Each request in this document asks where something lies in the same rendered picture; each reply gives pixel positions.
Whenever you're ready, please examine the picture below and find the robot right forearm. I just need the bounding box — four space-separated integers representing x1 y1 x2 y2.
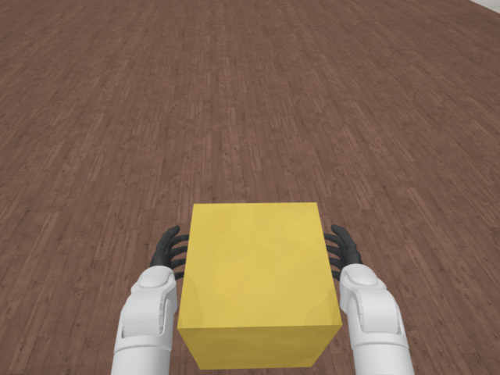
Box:
340 264 415 375

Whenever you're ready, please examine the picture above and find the left robot hand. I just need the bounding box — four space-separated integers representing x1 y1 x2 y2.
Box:
149 226 190 280

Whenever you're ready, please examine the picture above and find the right robot hand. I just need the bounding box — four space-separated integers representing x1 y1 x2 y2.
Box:
323 224 363 281

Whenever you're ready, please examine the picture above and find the robot left forearm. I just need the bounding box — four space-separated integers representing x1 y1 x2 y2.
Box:
111 266 177 375

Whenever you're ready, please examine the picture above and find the carton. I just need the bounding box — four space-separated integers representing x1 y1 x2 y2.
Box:
177 202 343 370

